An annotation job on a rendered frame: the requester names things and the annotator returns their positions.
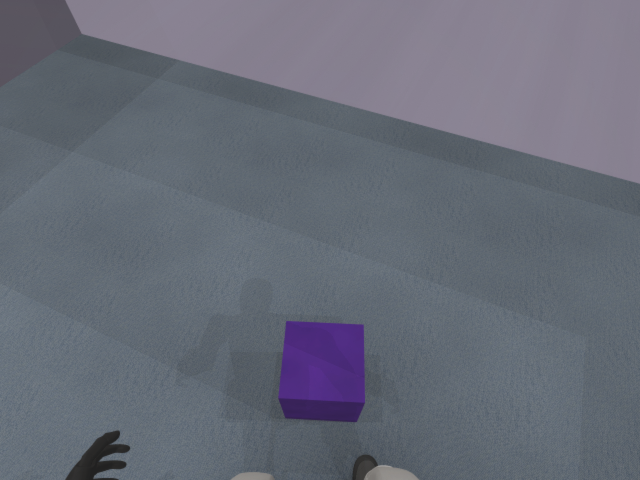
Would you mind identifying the carton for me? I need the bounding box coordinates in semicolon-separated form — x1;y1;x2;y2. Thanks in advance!
278;321;365;422

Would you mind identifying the robot left hand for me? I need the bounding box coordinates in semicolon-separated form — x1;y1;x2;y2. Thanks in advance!
65;431;130;480

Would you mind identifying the right robot shin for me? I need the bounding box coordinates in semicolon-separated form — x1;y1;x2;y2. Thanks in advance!
364;465;391;479

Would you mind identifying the robot right foot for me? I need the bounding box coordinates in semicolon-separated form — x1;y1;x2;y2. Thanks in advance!
353;455;378;480

